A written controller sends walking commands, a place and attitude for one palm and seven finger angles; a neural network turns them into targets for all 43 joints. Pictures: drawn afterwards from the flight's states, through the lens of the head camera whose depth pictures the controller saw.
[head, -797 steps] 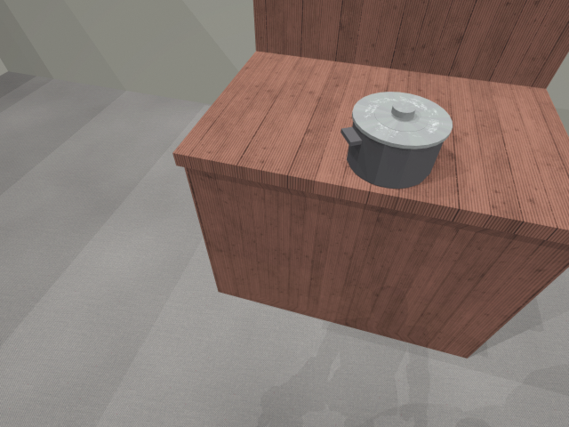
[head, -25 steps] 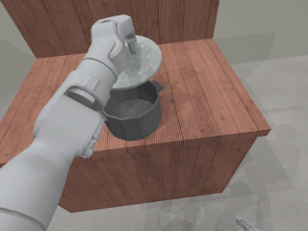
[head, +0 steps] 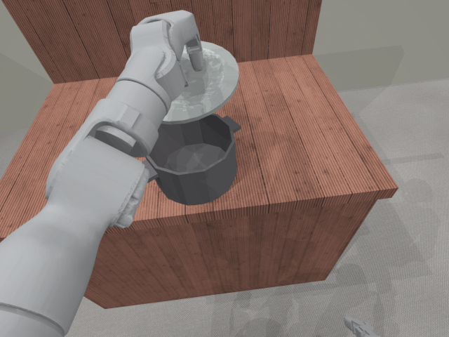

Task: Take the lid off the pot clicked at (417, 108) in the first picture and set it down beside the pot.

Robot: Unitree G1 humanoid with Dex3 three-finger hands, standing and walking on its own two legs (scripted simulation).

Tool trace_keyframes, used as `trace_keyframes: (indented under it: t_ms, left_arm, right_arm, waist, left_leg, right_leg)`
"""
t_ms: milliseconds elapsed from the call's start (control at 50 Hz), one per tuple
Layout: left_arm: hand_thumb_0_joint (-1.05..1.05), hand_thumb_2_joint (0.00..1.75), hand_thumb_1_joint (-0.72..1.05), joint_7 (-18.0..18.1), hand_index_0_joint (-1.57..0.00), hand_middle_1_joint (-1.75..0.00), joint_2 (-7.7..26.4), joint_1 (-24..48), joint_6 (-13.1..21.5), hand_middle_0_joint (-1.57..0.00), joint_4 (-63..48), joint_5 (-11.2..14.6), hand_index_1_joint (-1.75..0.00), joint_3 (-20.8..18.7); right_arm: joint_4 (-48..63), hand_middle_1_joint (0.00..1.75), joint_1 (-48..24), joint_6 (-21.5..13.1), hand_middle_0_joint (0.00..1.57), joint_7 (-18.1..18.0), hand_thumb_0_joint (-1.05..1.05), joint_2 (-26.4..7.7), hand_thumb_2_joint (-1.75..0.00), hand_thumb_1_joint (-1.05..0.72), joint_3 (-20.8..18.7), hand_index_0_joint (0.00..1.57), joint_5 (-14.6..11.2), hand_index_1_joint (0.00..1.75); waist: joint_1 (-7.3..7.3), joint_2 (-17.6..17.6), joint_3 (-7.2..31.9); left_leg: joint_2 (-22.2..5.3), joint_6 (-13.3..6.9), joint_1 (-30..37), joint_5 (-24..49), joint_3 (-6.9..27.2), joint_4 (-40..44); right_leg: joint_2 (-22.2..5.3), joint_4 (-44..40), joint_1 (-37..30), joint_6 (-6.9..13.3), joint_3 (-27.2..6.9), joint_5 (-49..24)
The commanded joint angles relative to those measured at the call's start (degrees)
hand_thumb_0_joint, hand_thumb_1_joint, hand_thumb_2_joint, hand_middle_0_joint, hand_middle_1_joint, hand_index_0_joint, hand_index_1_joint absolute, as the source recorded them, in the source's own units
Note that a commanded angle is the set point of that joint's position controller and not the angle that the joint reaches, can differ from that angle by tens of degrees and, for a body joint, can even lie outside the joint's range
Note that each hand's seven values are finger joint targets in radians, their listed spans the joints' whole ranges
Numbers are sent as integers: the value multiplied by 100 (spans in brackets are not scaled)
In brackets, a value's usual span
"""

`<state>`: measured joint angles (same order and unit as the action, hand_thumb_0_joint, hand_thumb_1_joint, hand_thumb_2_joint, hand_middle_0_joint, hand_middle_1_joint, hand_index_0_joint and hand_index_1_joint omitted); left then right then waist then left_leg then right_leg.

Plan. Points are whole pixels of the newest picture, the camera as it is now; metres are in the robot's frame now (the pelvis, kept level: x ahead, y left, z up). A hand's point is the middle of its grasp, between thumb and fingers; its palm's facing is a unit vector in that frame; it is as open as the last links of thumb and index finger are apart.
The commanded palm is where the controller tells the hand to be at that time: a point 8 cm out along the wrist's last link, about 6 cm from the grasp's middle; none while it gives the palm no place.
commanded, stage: move the lid sideways beside the pot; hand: left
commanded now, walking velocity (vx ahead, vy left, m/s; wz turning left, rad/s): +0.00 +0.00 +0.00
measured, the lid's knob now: (179, 69) +0.51 +0.06 +0.23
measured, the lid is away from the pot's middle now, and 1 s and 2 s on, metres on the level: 0.02 0.13 0.25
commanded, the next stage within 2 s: lower the lid onto the table in 2.00 s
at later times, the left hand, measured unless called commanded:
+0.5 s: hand (133, 75) +0.48 +0.13 +0.24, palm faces -0.22 -0.08 -0.97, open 7.0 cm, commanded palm +0.46 +0.14 +0.32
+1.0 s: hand (93, 83) +0.46 +0.19 +0.24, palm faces -0.24 -0.06 -0.97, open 7.0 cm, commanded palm +0.46 +0.19 +0.32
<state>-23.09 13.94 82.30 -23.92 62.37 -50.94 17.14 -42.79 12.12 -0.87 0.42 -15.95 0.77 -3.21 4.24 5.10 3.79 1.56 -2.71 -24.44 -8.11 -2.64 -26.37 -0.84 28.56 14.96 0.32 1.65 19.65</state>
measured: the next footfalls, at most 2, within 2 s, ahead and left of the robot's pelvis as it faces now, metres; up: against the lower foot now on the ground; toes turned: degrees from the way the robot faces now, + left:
none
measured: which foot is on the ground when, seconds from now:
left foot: down 0.00-1.00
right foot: down 0.00-1.00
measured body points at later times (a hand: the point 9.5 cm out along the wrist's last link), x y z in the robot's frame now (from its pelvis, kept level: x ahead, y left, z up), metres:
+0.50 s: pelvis +0.00 +0.00 +0.00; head +0.02 -0.03 +0.45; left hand +0.48 +0.13 +0.30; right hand +0.12 -0.26 -0.12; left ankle +0.05 +0.09 -0.74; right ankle -0.06 -0.12 -0.74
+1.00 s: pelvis -0.01 +0.01 +0.00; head +0.02 -0.01 +0.45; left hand +0.47 +0.19 +0.30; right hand +0.10 -0.25 -0.13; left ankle +0.05 +0.09 -0.74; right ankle -0.06 -0.12 -0.74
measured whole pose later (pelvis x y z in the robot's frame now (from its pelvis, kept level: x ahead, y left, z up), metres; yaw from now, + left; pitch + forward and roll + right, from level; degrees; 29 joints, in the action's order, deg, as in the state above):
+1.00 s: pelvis -0.01 +0.01 +0.00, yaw +1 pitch +4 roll -1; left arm -30.1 29.3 74.6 -15.6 52.5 -52.4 16.2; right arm -40.1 12.7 1.7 -0.5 -16.6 0.5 -4.5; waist 3.0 4.2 0.7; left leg 2.1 -3.7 -24.0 -7.4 -1.4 -26.9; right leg -1.1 27.1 13.1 -0.5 2.9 18.3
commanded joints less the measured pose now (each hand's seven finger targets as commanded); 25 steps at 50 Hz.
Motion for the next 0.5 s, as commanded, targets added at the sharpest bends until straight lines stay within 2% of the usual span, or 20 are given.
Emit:
trace_keyframes:
  t_ms: [0, 40, 60, 80, 140, 180, 200, 240, 260, 280, 300, 320, 340, 360, 380, 400, 440, 480]
  left_arm:
    - [0, 101, 63, 479, -91, -107, 1801, 3699, -139, -78, -923, -405, -112, -340]
    - [0, 101, 63, 433, -91, -107, 1578, 3765, -65, -78, -1140, -360, -112, -189]
    - [0, 101, 63, 403, -91, -107, 1950, 3801, -47, -78, -1234, -429, -112, -361]
    - [0, 101, 63, 365, -91, -107, 2034, 3803, -49, -78, -1202, -475, -112, -383]
    - [0, 101, 63, 172, -91, -107, 1960, 3633, 82, -78, -1436, -365, -112, -342]
    - [0, 101, 63, 90, -91, -107, 2160, 3636, 106, -78, -1459, -414, -112, -387]
    - [0, 101, 63, 54, -91, -107, 1964, 3699, 152, -78, -1651, -384, -112, -234]
    - [0, 101, 63, -38, -91, -107, 1887, 3328, 243, -78, -1598, -303, -112, -223]
    - [0, 101, 63, -60, -91, -107, 2066, 3355, 254, -78, -1593, -335, -112, -299]
    - [0, 101, 63, -71, -91, -107, 2060, 3441, 267, -78, -1629, -345, -112, -250]
    - [0, 101, 63, -83, -91, -107, 2009, 3507, 301, -78, -1800, -321, -112, -205]
    - [0, 101, 63, -90, -91, -107, 2144, 3579, 355, -78, -1991, -319, -112, -279]
    - [0, 101, 63, -112, -91, -107, 2249, 3503, 469, -78, -2161, -266, -112, -386]
    - [0, 101, 63, -99, -91, -107, 2487, 3610, 522, -78, -2355, -339, -112, -502]
    - [0, 101, 63, -97, -91, -107, 2398, 3595, 558, -78, -2479, -347, -112, -455]
    - [0, 101, 63, -105, -91, -107, 2305, 3470, 567, -78, -2428, -344, -112, -390]
    - [0, 101, 63, -140, -91, -107, 2247, 3009, 519, -78, -2002, -267, -112, -400]
    - [0, 101, 63, -153, -91, -107, 2475, 3112, 477, -78, -2093, -297, -112, -541]
  right_arm:
    - [647, 30, -317, -66, 20, -18, 0, -707, -90, -90, -195, 20, -51, 30]
    - [761, 30, -365, -99, 20, -25, 0, -663, -90, -90, -217, 20, -34, 30]
    - [755, 30, -352, -83, 20, -31, 0, -702, -90, -90, -224, 20, -20, 30]
    - [756, 30, -351, -65, 20, -44, 0, -704, -90, -90, -219, 20, -17, 30]
    - [863, 30, -349, -60, 20, -64, 0, -670, -90, -90, -230, 20, -27, 30]
    - [839, 30, -361, -25, 20, -74, 0, -717, -90, -90, -229, 20, -50, 30]
    - [881, 30, -382, -41, 20, -71, 0, -682, -90, -90, -228, 20, -70, 30]
    - [895, 30, -327, -21, 20, -81, 0, -695, -90, -90, -249, 20, -64, 30]
    - [887, 30, -361, -4, 20, -86, 0, -723, -90, -90, -241, 20, -71, 30]
    - [858, 30, -343, 13, 20, -90, 0, -738, -90, -90, -236, 20, -91, 30]
    - [875, 30, -331, -10, 20, -92, 0, -716, -90, -90, -237, 20, -94, 30]
    - [898, 30, -334, -38, 20, -90, 0, -711, -90, -90, -249, 20, -83, 30]
    - [937, 30, -298, -65, 20, -99, 0, -706, -90, -90, -257, 20, -54, 30]
    - [958, 30, -352, -58, 20, -84, 0, -721, -90, -90, -255, 20, -66, 30]
    - [986, 30, -354, -76, 20, -83, 0, -676, -90, -90, -267, 20, -59, 30]
    - [978, 30, -373, -75, 20, -71, 0, -663, -90, -90, -268, 20, -83, 30]
    - [918, 30, -286, 4, 20, -48, 0, -724, -90, -90, -281, 20, -89, 30]
    - [927, 30, -384, 33, 20, -37, 0, -748, -90, -90, -279, 20, -106, 30]
  waist:
    - [9, -1169, 2375]
    - [38, -985, 2570]
    - [20, -990, 2697]
    - [18, -972, 2804]
    - [20, -1116, 2854]
    - [51, -1094, 2626]
    - [62, -925, 2583]
    - [53, -998, 2514]
    - [58, -1001, 2367]
    - [96, -899, 2295]
    - [94, -845, 2372]
    - [64, -660, 2516]
    - [18, -731, 2721]
    - [-4, -514, 2777]
    - [-15, -449, 2853]
    - [-15, -463, 2745]
    - [-24, -711, 2444]
    - [-28, -752, 2407]
  left_leg:
    - [129, -227, 2116, 1131, 331, -91]
    - [138, -261, 2329, 1304, 361, -187]
    - [127, -259, 2385, 1313, 369, -196]
    - [139, -261, 2411, 1392, 372, -198]
    - [156, -298, 2415, 1613, 350, -256]
    - [169, -301, 2394, 1475, 319, -231]
    - [184, -298, 2501, 1498, 338, -227]
    - [154, -312, 2517, 1589, 360, -241]
    - [171, -308, 2465, 1414, 357, -215]
    - [170, -303, 2490, 1320, 359, -193]
    - [181, -303, 2590, 1371, 388, -199]
    - [179, -300, 2726, 1397, 411, -212]
    - [161, -313, 2784, 1629, 436, -252]
    - [144, -294, 2908, 1717, 446, -253]
    - [170, -297, 3018, 1768, 455, -273]
    - [159, -286, 3029, 1846, 479, -283]
    - [140, -284, 2769, 1788, 468, -255]
    - [163, -290, 2724, 1529, 432, -222]
  right_leg:
    - [229, -329, 365, 173, -7, -2656]
    - [206, -346, 399, 193, -27, -2749]
    - [208, -320, 284, 178, -54, -2808]
    - [208, -284, 218, 181, -71, -2899]
    - [172, -335, 51, 162, -82, -3236]
    - [193, -350, 124, 138, -82, -3191]
    - [206, -359, 240, 151, -52, -3095]
    - [192, -409, 251, 165, -38, -3062]
    - [212, -431, 294, 153, -33, -2920]
    - [224, -437, 371, 160, -30, -2814]
    - [231, -428, 377, 165, -23, -2819]
    - [232, -432, 364, 175, -26, -2775]
    - [204, -411, 199, 197, -28, -2940]
    - [218, -368, 227, 203, -44, -2955]
    - [240, -364, 232, 205, -23, -2920]
    - [248, -358, 315, 215, -3, -2879]
    - [233, -419, 345, 228, 25, -2839]
    - [244, -440, 320, 198, 13, -2754]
